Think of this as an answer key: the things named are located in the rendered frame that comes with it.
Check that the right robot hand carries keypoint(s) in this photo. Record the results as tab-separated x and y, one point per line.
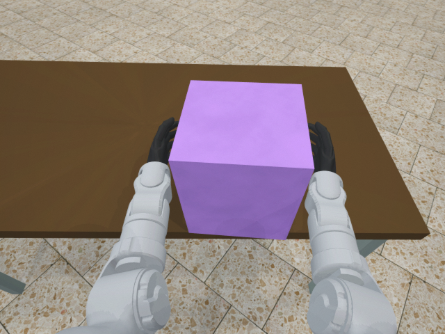
324	157

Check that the robot right forearm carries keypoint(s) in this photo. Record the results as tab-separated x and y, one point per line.
332	239

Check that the left robot hand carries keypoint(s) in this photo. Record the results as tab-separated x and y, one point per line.
161	146

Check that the robot left forearm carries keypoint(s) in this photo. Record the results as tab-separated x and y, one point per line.
145	226

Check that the carton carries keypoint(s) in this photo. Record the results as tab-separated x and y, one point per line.
242	158

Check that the robot right upper arm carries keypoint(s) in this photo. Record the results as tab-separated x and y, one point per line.
337	306

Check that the robot left upper arm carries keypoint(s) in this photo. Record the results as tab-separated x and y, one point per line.
131	302

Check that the table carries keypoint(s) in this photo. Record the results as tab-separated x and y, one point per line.
74	135

